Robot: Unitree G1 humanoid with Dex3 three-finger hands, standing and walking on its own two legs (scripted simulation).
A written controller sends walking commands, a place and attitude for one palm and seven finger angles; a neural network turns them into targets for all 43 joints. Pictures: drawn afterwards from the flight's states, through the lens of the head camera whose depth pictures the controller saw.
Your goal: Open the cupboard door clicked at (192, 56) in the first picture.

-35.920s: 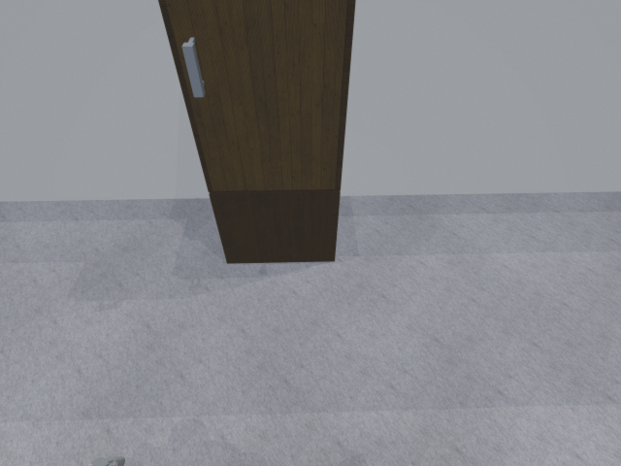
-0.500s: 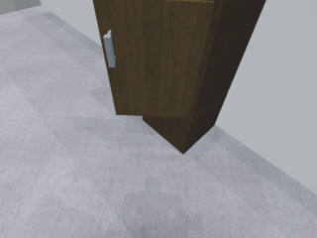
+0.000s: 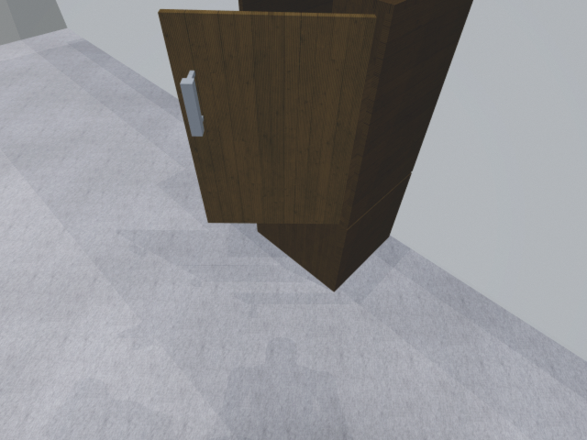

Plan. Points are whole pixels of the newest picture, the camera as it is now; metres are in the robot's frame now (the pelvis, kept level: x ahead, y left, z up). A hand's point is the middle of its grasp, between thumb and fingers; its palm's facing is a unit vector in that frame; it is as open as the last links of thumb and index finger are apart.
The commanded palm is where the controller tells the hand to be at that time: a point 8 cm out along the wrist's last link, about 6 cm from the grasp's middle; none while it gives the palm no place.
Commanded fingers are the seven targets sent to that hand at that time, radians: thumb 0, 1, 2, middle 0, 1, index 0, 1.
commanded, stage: shuffle to correct the standing spot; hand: left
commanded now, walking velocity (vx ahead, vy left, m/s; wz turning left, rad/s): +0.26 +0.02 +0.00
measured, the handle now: (194, 103) +0.74 +0.26 +0.07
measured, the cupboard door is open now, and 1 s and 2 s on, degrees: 44 44 44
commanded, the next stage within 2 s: come to a stop and stand still in 0.66 s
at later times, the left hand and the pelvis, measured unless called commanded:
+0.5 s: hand out of the picture +0.11 +0.20 -0.19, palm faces +0.03 -0.99 -0.14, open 7.3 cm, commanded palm none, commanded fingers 0.00 0.90 0.90 -0.20 -0.30 -0.20 -0.30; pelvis +0.10 +0.03 +0.00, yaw +1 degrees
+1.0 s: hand (184, 360) +0.29 +0.22 -0.20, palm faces +0.12 -0.98 -0.18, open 7.2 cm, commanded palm none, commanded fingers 0.00 0.90 0.90 -0.20 -0.30 -0.20 -0.30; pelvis +0.26 +0.04 -0.02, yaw +3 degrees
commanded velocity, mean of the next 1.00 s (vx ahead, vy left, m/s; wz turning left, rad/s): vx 0.09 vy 0.01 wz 0.03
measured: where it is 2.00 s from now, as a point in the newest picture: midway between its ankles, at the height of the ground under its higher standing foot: outside the picture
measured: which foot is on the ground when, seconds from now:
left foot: down 0.00-0.70, up 0.72-0.92, down 0.94-1.00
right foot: down 0.00-0.30, up 0.32-0.68, down 0.70-0.96, up 0.98-1.00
